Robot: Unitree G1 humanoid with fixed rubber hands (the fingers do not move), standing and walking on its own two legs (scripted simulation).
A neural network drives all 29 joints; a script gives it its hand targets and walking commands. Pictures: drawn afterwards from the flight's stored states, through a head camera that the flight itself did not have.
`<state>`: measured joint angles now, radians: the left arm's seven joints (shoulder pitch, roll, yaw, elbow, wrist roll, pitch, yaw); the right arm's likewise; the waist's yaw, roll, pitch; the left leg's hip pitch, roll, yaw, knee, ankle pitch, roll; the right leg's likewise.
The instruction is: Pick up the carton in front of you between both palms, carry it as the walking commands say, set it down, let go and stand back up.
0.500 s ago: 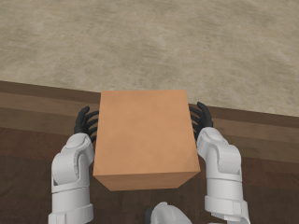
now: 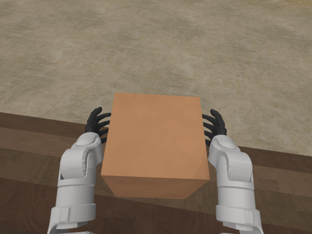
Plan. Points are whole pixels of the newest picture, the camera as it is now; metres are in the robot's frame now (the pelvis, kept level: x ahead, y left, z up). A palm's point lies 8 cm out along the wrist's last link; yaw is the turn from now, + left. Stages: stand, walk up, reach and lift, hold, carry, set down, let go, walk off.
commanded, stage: carry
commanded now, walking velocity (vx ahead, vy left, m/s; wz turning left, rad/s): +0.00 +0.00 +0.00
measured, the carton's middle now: (153, 151) +0.33 +0.00 +0.02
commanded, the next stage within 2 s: none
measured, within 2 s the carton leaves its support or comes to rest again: neither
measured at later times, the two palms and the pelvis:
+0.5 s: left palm (119, 95) +0.64 +0.14 -0.05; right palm (192, 92) +0.67 -0.17 -0.05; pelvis +0.34 -0.03 -0.14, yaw -1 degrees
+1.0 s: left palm (133, 73) +1.02 +0.11 -0.20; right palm (183, 77) +0.99 -0.19 -0.20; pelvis +0.69 -0.01 -0.27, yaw -1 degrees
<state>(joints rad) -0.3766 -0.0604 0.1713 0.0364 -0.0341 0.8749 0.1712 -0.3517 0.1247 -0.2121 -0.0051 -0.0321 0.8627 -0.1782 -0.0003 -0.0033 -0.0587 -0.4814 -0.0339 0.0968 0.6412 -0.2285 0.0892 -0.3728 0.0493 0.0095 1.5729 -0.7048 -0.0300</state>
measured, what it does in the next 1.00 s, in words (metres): goes down: right foot 0.13 m lower, then left foot 0.13 m lower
